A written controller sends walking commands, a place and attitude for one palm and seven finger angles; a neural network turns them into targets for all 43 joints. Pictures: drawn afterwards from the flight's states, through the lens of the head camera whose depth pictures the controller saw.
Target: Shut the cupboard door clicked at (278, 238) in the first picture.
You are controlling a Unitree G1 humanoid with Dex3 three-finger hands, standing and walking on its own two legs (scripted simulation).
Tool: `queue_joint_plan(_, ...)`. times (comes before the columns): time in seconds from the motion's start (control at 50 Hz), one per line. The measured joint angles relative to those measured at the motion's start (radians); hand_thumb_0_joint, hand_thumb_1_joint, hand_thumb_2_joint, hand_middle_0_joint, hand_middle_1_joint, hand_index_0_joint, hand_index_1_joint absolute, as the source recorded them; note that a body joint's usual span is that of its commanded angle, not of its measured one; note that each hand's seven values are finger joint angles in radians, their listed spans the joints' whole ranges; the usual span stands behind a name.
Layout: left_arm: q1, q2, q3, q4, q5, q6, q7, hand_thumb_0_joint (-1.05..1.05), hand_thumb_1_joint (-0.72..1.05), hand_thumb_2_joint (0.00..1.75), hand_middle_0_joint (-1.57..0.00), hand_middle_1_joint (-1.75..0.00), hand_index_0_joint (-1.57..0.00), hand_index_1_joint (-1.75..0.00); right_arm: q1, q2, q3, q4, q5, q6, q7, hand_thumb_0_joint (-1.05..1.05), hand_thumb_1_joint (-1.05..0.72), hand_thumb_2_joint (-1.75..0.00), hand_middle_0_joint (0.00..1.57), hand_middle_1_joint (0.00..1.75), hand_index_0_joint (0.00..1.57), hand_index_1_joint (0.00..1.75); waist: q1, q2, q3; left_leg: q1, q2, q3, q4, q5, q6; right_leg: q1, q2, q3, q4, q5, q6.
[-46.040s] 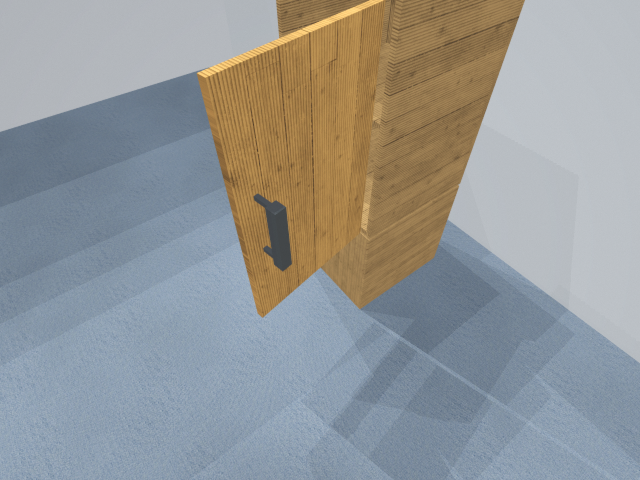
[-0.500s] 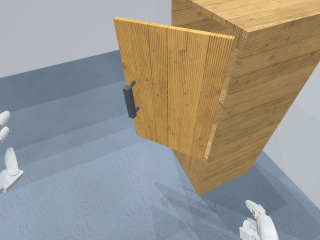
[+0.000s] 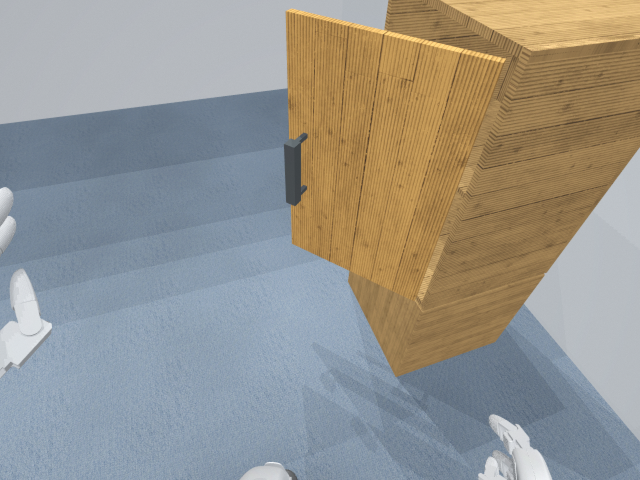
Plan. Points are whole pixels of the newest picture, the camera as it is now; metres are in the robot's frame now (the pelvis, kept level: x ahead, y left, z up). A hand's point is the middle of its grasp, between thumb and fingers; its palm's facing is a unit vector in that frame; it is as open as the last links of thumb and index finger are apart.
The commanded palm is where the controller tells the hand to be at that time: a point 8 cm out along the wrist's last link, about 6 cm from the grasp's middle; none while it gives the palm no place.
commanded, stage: step back with the hand held close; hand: left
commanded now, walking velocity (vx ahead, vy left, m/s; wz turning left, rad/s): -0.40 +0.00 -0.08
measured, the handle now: (298, 169) +0.73 +0.11 -0.04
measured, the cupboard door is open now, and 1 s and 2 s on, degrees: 40 40 40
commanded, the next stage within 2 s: stop stepping back and stand still in 0.44 s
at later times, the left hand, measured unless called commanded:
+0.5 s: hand out of the picture +0.10 +0.31 +0.18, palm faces +0.45 -0.80 -0.39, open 7.4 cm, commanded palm +0.03 +0.34 +0.19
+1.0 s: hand out of the picture +0.03 +0.28 +0.18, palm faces +0.35 -0.84 -0.41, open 7.4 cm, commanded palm -0.04 +0.32 +0.19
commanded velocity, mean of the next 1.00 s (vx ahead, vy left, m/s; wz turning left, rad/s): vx -0.12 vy -0.01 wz -0.06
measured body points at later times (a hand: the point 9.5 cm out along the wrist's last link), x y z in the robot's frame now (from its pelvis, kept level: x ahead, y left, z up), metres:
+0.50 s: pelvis -0.12 +0.04 +0.00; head -0.09 +0.07 +0.45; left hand +0.07 +0.35 +0.20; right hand +0.07 -0.18 -0.07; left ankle +0.01 +0.12 -0.72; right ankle -0.14 -0.10 -0.67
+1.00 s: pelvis -0.21 +0.04 +0.01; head -0.22 +0.05 +0.46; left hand +0.00 +0.32 +0.20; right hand -0.13 -0.23 -0.09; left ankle -0.09 +0.13 -0.72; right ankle -0.28 -0.06 -0.72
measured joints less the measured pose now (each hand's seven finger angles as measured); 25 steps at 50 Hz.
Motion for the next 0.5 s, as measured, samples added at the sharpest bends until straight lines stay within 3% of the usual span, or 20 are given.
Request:
queue_joint_plan(0.08, -0.061, 0.017, 0.017, 0.040, 0.003, -0.011, -0.005, 0.01, 0.89, 0.89, -0.21, -0.30, -0.21, -0.30, -0.009, 0.009, 0.001, -0.002, 0.004, -0.008, -0.009, 0.02, -0.90, -0.90, 0.20, 0.30, 0.20, 0.30, -0.025, 0.007, 0.013, -0.012, 0.012, -0.002, -0.027, 0.072, 0.027, -0.033, 0.029, 0.014, 0.057, -0.100, -0.002)
queue_joint_plan(0.16, -0.081, 0.078, 0.074, 0.022, -0.009, -0.019, -0.025, 0.01, 0.89, 0.89, -0.21, -0.30, -0.21, -0.30, -0.018, 0.042, -0.007, -0.032, 0.000, -0.024, 0.011, 0.02, -0.90, -0.90, 0.20, 0.30, 0.20, 0.30, -0.059, -0.008, 0.021, -0.064, 0.026, 0.025, -0.068, 0.120, 0.033, -0.027, 0.065, 0.007, 0.106, -0.183, -0.039)
queue_joint_plan(0.2, -0.041, 0.093, 0.104, -0.017, -0.019, -0.032, -0.025, 0.01, 0.89, 0.89, -0.21, -0.30, -0.21, -0.30, -0.033, 0.047, -0.009, -0.038, 0.001, -0.028, 0.027, 0.02, -0.90, -0.90, 0.20, 0.30, 0.20, 0.30, -0.054, -0.020, 0.024, -0.103, 0.030, 0.054, -0.039, 0.065, 0.010, -0.033, 0.057, 0.016, 0.066, -0.110, -0.056)
queue_joint_plan(0.24, 0.003, 0.082, 0.089, -0.048, -0.014, -0.034, -0.020, 0.01, 0.89, 0.89, -0.21, -0.30, -0.21, -0.30, -0.040, 0.043, -0.015, -0.021, 0.002, -0.017, 0.040, 0.01, -0.90, -0.90, 0.20, 0.30, 0.20, 0.30, -0.036, -0.027, 0.032, -0.123, 0.011, 0.051, 0.100, -0.068, -0.027, -0.045, 0.042, 0.031, 0.080, -0.051, -0.040)
queue_joint_plan(0.28, 0.036, 0.058, 0.056, -0.069, 0.000, -0.014, -0.018, 0.01, 0.89, 0.89, -0.21, -0.30, -0.21, -0.30, -0.028, 0.040, -0.016, 0.005, -0.001, 0.008, 0.043, 0.01, -0.90, -0.90, 0.20, 0.30, 0.20, 0.30, -0.007, -0.049, 0.013, -0.105, -0.015, 0.053, 0.249, -0.154, -0.037, -0.043, 0.019, 0.061, 0.067, -0.040, -0.021)
queue_joint_plan(0.3, 0.043, 0.046, 0.044, -0.072, 0.007, -0.005, -0.016, 0.01, 0.89, 0.89, -0.21, -0.30, -0.21, -0.30, -0.020, 0.040, -0.012, 0.015, -0.004, 0.018, 0.038, 0.01, -0.90, -0.90, 0.20, 0.30, 0.20, 0.30, 0.005, -0.063, 0.002, -0.068, -0.022, 0.057, 0.248, -0.168, -0.037, -0.042, 0.008, 0.076, 0.054, -0.032, -0.012)
queue_joint_plan(0.34, 0.035, 0.029, 0.032, -0.067, 0.013, 0.008, -0.009, 0.01, 0.89, 0.89, -0.21, -0.30, -0.21, -0.30, -0.007, 0.034, 0.000, 0.016, -0.003, 0.025, 0.022, 0.02, -0.90, -0.90, 0.20, 0.30, 0.20, 0.30, 0.017, -0.073, -0.017, 0.039, -0.017, 0.057, 0.098, -0.102, -0.030, -0.059, -0.002, 0.090, 0.042, -0.015, 0.007)
queue_joint_plan(0.38, -0.030, 0.030, 0.030, -0.046, 0.016, 0.013, -0.006, 0.01, 0.89, 0.89, -0.21, -0.30, -0.21, -0.30, -0.019, 0.028, -0.004, 0.008, 0.001, 0.012, 0.005, 0.02, -0.90, -0.90, 0.20, 0.30, 0.20, 0.30, 0.010, -0.060, 0.004, 0.045, -0.007, 0.055, 0.023, 0.084, 0.018, -0.095, 0.002, 0.080, 0.079, -0.036, 0.016)
queue_joint_plan(0.42, -0.081, 0.033, 0.050, -0.002, 0.011, 0.006, -0.007, 0.01, 0.89, 0.89, -0.21, -0.30, -0.21, -0.30, -0.055, 0.046, -0.006, 0.016, 0.000, -0.005, 0.005, 0.02, -0.90, -0.90, 0.20, 0.30, 0.20, 0.30, 0.014, -0.067, 0.040, 0.035, -0.004, 0.068, 0.027, 0.083, 0.047, -0.133, 0.028, 0.099, 0.205, -0.141, 0.009)
queue_joint_plan(0.5, -0.082, 0.010, 0.066, -0.015, -0.004, 0.032, -0.012, 0.01, 0.89, 0.90, -0.21, -0.30, -0.21, -0.30, -0.074, 0.075, 0.001, -0.008, -0.011, -0.038, 0.033, 0.02, -0.90, -0.90, 0.20, 0.30, 0.20, 0.30, 0.000, -0.041, 0.041, 0.022, 0.041, 0.072, -0.037, 0.122, 0.052, -0.130, 0.074, 0.052, 0.372, -0.212, 0.000)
